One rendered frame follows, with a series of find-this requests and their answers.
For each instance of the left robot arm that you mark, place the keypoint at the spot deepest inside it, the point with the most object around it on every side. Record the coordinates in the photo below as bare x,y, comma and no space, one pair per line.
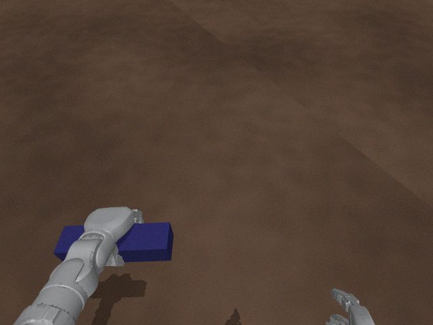
64,296

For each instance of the right robot hand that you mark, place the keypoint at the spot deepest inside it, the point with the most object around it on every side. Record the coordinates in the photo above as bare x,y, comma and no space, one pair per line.
357,315

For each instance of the carton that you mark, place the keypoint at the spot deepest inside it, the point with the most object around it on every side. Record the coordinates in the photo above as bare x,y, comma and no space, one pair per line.
143,242

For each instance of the left robot hand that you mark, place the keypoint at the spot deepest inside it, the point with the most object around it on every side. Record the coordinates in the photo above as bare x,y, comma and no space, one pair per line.
116,221

